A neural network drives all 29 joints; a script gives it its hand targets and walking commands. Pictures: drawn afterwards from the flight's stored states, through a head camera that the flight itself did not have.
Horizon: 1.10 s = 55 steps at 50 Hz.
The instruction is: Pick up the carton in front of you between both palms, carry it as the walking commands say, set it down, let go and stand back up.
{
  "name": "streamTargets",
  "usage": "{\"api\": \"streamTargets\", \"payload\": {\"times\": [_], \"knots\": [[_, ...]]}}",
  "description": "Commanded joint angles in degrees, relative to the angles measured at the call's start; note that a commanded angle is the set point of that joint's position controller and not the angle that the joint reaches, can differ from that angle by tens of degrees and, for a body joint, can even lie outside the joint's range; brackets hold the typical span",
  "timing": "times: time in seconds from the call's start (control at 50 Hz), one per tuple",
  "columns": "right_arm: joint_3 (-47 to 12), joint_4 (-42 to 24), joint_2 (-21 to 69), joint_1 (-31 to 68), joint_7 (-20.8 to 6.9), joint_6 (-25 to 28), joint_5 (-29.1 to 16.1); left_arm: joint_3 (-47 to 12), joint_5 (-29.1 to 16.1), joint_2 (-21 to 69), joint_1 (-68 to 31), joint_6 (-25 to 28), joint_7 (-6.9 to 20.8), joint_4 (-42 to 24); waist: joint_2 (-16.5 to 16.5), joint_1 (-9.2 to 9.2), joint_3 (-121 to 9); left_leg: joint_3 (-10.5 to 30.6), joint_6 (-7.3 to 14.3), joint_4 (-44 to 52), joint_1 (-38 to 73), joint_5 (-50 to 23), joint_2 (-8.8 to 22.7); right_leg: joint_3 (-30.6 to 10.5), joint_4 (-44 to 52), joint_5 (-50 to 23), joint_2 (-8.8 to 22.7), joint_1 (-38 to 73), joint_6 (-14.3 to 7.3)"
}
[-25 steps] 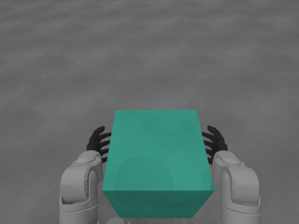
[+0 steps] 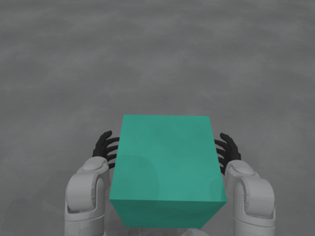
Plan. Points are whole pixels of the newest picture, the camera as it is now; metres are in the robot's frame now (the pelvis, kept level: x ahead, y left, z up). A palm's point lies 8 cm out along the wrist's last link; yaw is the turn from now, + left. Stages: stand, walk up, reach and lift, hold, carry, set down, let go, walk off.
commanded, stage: carry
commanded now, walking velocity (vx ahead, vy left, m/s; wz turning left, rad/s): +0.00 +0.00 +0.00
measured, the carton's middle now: (164, 175) +0.27 +0.00 -0.02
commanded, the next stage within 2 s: none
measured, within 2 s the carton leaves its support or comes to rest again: neither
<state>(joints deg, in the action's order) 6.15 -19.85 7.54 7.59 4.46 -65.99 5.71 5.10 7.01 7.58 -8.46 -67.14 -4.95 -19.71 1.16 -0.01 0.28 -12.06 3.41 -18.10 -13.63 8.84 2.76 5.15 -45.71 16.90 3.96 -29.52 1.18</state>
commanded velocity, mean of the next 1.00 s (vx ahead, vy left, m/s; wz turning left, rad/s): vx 0.00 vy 0.00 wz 0.00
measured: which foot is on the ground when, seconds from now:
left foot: down 0.00-1.00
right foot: up 0.00-0.12, down 0.14-1.00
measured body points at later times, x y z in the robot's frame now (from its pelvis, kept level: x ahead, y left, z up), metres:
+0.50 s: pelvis +0.16 -0.02 -0.02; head +0.16 -0.02 +0.43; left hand +0.43 +0.15 +0.06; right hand +0.45 -0.16 +0.06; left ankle +0.01 +0.08 -0.74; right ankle +0.19 -0.11 -0.75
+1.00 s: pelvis +0.13 +0.00 -0.02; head +0.11 +0.00 +0.43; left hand +0.39 +0.17 +0.03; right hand +0.41 -0.13 +0.04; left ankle +0.01 +0.08 -0.75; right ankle +0.19 -0.11 -0.75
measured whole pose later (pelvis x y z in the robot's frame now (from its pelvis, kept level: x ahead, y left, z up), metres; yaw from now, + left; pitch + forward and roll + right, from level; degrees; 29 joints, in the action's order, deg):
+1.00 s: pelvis +0.13 +0.00 -0.02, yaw +4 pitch +2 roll -2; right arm 6.0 -12.1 7.4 6.7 3.3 -63.2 7.9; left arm 5.3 8.1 7.4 -7.2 -63.6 -4.1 -11.5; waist -1.2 0.0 -5.7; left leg -7.5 0.8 -30.0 -5.1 26.9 2.4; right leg 12.5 -32.3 12.4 4.3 -21.4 -0.9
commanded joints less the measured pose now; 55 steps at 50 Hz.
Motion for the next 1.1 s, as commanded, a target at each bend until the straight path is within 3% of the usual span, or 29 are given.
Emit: {"api": "streamTargets", "payload": {"times": [0.0, 0.06, 0.1, 0.12, 0.14, 0.16, 0.18, 0.2, 0.24, 0.28, 0.32, 0.36, 0.44, 0.48, 0.56, 0.6, 0.7, 0.8, 0.98, 1.08], "knots": [[-40.60, -4.53, 54.78, 20.86, -15.58, 0.12, -22.14, -43.87, -23.47, 55.78, -22.85, 1.47, 13.48, -6.69, -12.01, 0.18, -22.52, 2.47, 2.41, 0.38, 16.77, -42.94, 11.90, 2.78, 9.75, -7.10, -1.97, 4.80, 0.37], [-40.52, -6.59, 52.15, 21.01, -14.95, -0.36, -21.69, -44.08, -24.54, 52.92, -24.84, 0.44, 13.59, -9.73, -11.51, 0.78, -21.21, 1.02, 1.78, -2.04, 15.46, -35.20, 10.60, 4.60, 16.14, -15.07, -2.23, 8.62, 0.13], [-40.16, -6.54, 49.96, 21.26, -14.39, -1.31, -21.14, -43.12, -24.73, 50.81, -23.78, -0.78, 13.91, -8.97, -8.04, 0.08, -19.56, -0.01, -0.67, -6.93, 12.10, -25.98, 8.69, 6.07, 26.20, -25.20, -1.92, 15.86, 0.24], [-39.91, -6.21, 48.78, 21.23, -14.17, -1.87, -20.61, -42.50, -24.61, 49.65, -23.36, -1.50, 14.16, -8.35, -6.41, 0.08, -19.30, 0.93, -2.54, -8.62, 8.89, -20.09, 8.35, 4.72, 28.04, -29.09, 0.52, 21.16, 0.18], [-39.70, -5.44, 47.45, 20.94, -13.94, -2.53, -20.06, -41.56, -24.43, 47.98, -23.16, -2.34, 14.43, -7.54, -3.12, 0.46, -20.32, 1.45, -4.41, -11.15, 3.57, -9.32, 7.20, -0.06, 25.27, -42.53, 6.57, 28.03, -0.02], [-40.04, -5.23, 46.75, 21.94, -13.76, -3.64, -20.18, -40.93, -24.04, 47.48, -23.69, -2.75, 14.57, -5.26, 2.97, 0.65, -22.85, 4.47, -5.69, -12.24, -0.71, 1.57, 4.98, -4.77, 19.48, -58.19, 11.83, 34.59, -4.83], [-40.14, -5.30, 46.16, 23.06, -13.69, -4.54, -20.38, -39.65, -23.29, 48.07, -21.38, -2.78, 14.72, -2.62, 8.04, 0.32, -24.21, 5.28, -5.98, -12.06, -2.35, 9.36, 3.72, -7.72, 19.68, -58.39, 13.65, 36.53, -7.75], [-40.64, -4.70, 46.73, 24.29, -13.80, -4.95, -20.85, -38.73, -22.73, 48.74, -20.56, -2.85, 14.83, -1.24, 9.04, 0.40, -23.54, 5.82, -6.24, -11.13, -1.91, 10.74, 3.31, -8.19, 20.89, -56.74, 13.33, 34.84, -8.55], [-41.73, -3.03, 48.87, 26.35, -14.22, -5.17, -22.11, -37.76, -22.28, 50.49, -21.55, -2.87, 14.86, 0.93, 6.96, 0.47, -23.31, 6.27, -6.10, -5.13, 1.10, 7.65, 3.47, -5.11, 19.73, -55.87, 10.67, 33.52, -7.20], [-42.32, -2.07, 50.89, 27.53, -14.63, -4.79, -22.94, -37.50, -22.16, 52.24, -22.07, -2.38, 14.80, 1.82, 5.74, 0.00, -23.57, 6.03, -6.23, -4.01, 3.31, -2.30, 3.70, -2.82, 17.31, -56.61, 8.53, 33.02, -5.67], [-42.38, -2.17, 52.09, 28.24, -14.80, -4.10, -23.43, -38.14, -22.37, 53.22, -23.54, -1.83, 14.58, 0.60, 2.33, -0.22, -25.61, 5.92, -6.45, -7.14, 5.42, -12.37, 4.49, -1.92, 15.69, -57.00, 7.60, 32.38, -5.58], [-42.19, -2.81, 52.85, 28.59, -14.71, -3.49, -23.53, -39.03, -23.02, 53.73, -25.74, -1.43, 14.32, -1.70, 0.75, -0.22, -26.87, 5.77, -6.55, -8.96, 5.02, -13.79, 4.43, -1.39, 14.98, -58.10, 7.33, 33.12, -6.12], [-41.27, -3.20, 52.44, 26.58, -14.26, -3.08, -22.57, -40.30, -23.66, 53.78, -26.06, -1.31, 14.16, -3.45, 1.17, -0.02, -26.10, 5.56, -6.53, -6.28, 3.75, -9.33, 3.34, -1.24, 14.58, -59.61, 7.19, 34.30, -6.72], [-40.92, -2.89, 52.01, 25.29, -14.14, -3.09, -22.00, -40.60, -23.69, 53.43, -25.26, -1.40, 14.24, -3.34, 0.29, -0.08, -25.34, 5.79, -6.30, -5.41, 6.09, -15.10, 3.69, -0.68, 14.12, -56.16, 6.42, 31.75, -6.14], [-40.52, -2.72, 51.90, 24.46, -14.31, -2.99, -21.45, -41.27, -23.87, 52.88, -25.61, -1.47, 14.33, -4.23, -4.40, 0.02, -24.02, 6.52, -5.31, -9.74, 11.75, -33.09, 6.92, 2.42, 13.47, -39.24, 3.92, 22.90, -4.27], [-40.35, -2.60, 51.87, 24.61, -14.44, -2.94, -21.29, -41.61, -24.05, 52.82, -26.17, -1.60, 14.46, -4.41, -4.94, 0.16, -22.35, 6.38, -5.03, -10.39, 10.46, -35.21, 7.37, 3.37, 13.37, -35.77, 3.28, 22.09, -3.70], [-40.44, -2.24, 51.52, 25.04, -14.67, -3.03, -21.32, -41.55, -23.79, 52.63, -25.64, -1.74, 14.81, -3.05, -3.57, 0.29, -20.76, 6.81, -4.87, -9.44, 7.94, -28.79, 7.04, 2.40, 13.04, -37.24, 4.63, 23.05, -3.73], [-41.30, 0.47, 51.57, 24.96, -15.19, -1.93, -21.11, -41.33, -22.34, 52.60, -24.70, -0.44, 14.90, 0.56, -4.09, 0.19, -18.97, 7.52, -4.10, -9.02, 8.04, -28.90, 7.89, 2.42, 12.65, -28.42, 4.63, 20.01, -3.02], [-40.42, 4.70, 50.31, 25.84, -15.32, 5.40, -17.78, -40.18, -19.30, 51.24, -25.81, 6.54, 15.27, 4.68, -2.72, 0.12, -17.40, 8.14, -2.58, -7.97, 4.05, -13.53, 6.57, 1.59, 14.59, -25.32, 5.72, 20.69, -3.04], [-37.86, 8.30, 48.06, 23.92, -14.96, 9.41, -14.53, -37.29, -16.29, 48.66, -24.12, 10.49, 15.26, 8.34, -2.13, 0.02, -16.89, 8.76, -2.15, -7.28, 3.11, -8.84, 6.19, 1.21, 15.76, -22.92, 5.96, 20.26, -2.94]]}}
